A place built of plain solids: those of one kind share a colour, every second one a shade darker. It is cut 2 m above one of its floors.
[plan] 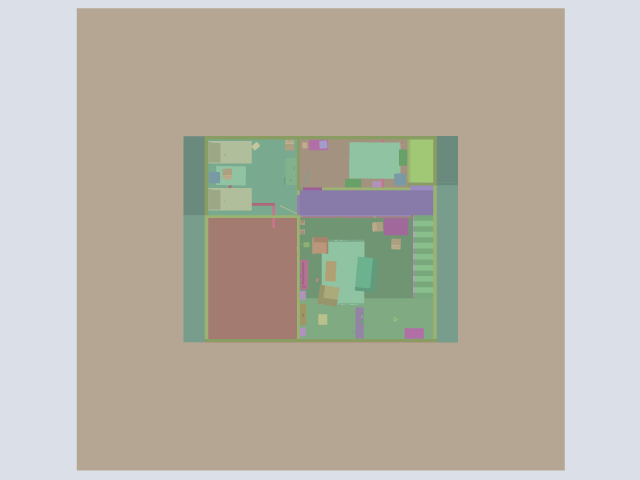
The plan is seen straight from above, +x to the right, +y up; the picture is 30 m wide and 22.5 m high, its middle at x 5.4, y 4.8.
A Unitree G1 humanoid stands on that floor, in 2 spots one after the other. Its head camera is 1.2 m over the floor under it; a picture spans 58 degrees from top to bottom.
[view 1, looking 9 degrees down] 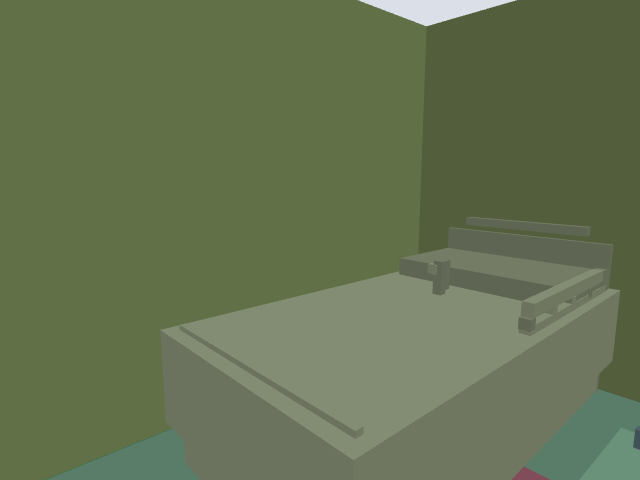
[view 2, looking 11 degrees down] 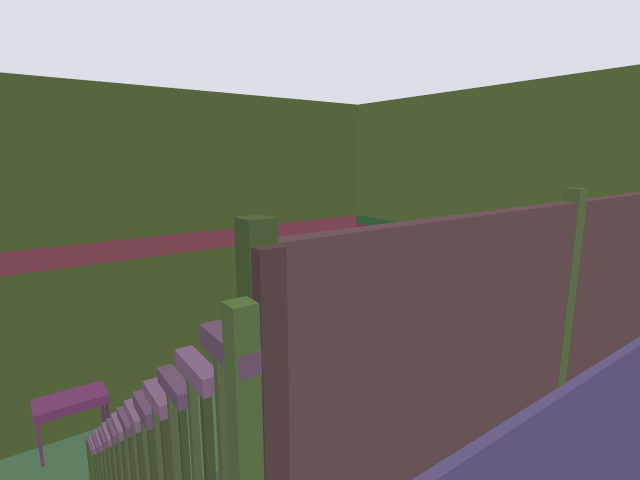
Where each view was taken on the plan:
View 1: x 2.83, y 7.83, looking -132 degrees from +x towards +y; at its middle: wall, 2.54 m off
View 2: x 10.23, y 6.86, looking -126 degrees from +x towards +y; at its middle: stair_guard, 1.20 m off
